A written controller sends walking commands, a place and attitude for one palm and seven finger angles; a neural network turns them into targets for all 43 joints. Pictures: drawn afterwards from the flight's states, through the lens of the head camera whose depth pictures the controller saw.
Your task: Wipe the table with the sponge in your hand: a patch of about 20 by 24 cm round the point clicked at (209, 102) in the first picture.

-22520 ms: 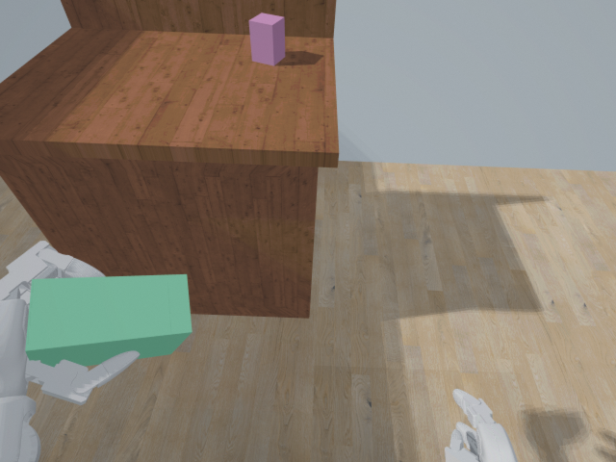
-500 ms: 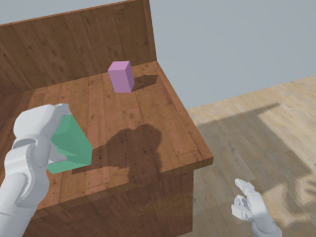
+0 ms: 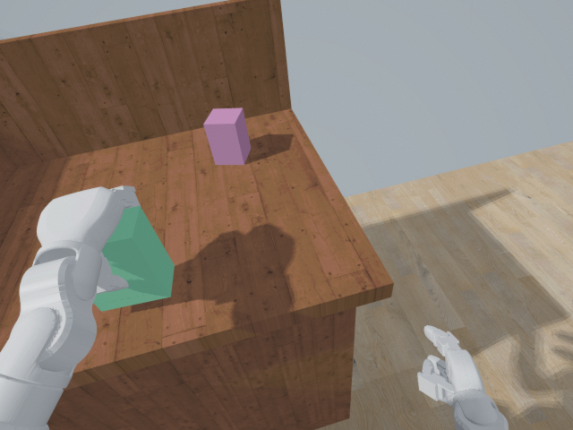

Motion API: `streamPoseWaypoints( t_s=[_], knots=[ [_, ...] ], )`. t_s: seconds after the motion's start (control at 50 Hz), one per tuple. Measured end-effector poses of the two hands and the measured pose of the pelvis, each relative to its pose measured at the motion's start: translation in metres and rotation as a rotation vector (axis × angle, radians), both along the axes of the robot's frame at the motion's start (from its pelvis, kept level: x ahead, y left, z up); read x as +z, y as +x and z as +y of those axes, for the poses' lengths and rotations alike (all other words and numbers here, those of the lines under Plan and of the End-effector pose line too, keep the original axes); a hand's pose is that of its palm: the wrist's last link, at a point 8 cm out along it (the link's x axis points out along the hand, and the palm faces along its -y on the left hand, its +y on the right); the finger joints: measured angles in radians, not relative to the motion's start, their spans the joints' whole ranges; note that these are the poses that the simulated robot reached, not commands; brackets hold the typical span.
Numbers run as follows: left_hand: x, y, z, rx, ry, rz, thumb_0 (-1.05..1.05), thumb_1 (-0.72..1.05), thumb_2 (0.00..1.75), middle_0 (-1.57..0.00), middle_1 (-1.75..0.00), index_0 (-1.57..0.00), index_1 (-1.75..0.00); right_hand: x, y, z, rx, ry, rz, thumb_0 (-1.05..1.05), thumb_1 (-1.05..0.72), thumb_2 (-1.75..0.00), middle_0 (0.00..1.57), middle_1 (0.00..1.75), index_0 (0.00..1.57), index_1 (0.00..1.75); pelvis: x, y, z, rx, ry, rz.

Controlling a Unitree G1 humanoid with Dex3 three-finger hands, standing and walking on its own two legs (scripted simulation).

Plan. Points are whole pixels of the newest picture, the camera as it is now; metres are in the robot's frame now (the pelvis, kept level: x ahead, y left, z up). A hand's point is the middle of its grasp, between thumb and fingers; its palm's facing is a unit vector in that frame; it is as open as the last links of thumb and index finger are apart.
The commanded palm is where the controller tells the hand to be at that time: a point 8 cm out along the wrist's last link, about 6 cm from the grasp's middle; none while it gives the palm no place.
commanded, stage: lower the sponge onto the table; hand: left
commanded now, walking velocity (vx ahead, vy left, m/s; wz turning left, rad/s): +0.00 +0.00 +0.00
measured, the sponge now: (127, 270) +0.27 +0.28 +0.11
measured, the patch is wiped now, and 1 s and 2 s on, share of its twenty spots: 0.00 0.00 0.20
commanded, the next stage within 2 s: wipe forward along the first lane in 1.14 s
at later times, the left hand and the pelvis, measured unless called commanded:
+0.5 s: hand (109, 253) +0.27 +0.29 +0.15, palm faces +0.04 -0.07 -1.00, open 10.2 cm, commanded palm +0.23 +0.28 +0.23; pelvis +0.00 +0.00 +0.00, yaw +0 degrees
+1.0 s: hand (124, 255) +0.27 +0.27 +0.14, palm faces +0.07 -0.06 -1.00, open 10.2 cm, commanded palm +0.24 +0.28 +0.21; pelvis +0.01 +0.00 +0.00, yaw +0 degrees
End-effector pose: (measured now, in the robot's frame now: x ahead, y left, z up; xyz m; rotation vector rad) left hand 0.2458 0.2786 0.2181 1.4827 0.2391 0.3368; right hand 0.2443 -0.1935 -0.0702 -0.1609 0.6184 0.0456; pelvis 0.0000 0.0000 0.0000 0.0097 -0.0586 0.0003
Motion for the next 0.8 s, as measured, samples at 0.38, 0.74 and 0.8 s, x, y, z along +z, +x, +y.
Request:
streamPoseWaypoints(
  t_s=[0.38, 0.74, 0.8],
  knots=[
    [0.0, 0.002, 0.01, 0.033, -0.011, -0.014, 0.0, -0.52, 1.02, -0.72, -1.33, -0.75, -1.32, 0.0, -0.002, 0.003, -0.005, 0.007, 0.014, 0.01, -0.9, -0.89, 0.2, 0.3, 0.21, 0.3, 0.001, 0.002, 0.004, -0.008, -0.001, 0.009],
    [-0.011, 0.002, 0.006, 0.004, -0.008, -0.038, 0.0, -0.52, 1.02, -0.72, -1.33, -0.75, -1.32, -0.002, -0.003, 0.007, 0.004, 0.008, 0.029, 0.01, -0.9, -0.89, 0.2, 0.3, 0.2, 0.3, 0.002, 0.004, 0.005, -0.007, -0.004, 0.001],
    [-0.016, 0.002, 0.007, 0.021, -0.013, -0.008, 0.0, -0.52, 1.02, -0.72, -1.33, -0.75, -1.32, -0.003, -0.002, 0.008, 0.005, 0.01, 0.028, 0.01, -0.9, -0.89, 0.2, 0.3, 0.2, 0.3, 0.002, 0.004, 0.005, -0.004, -0.003, 0.004]
  ],
)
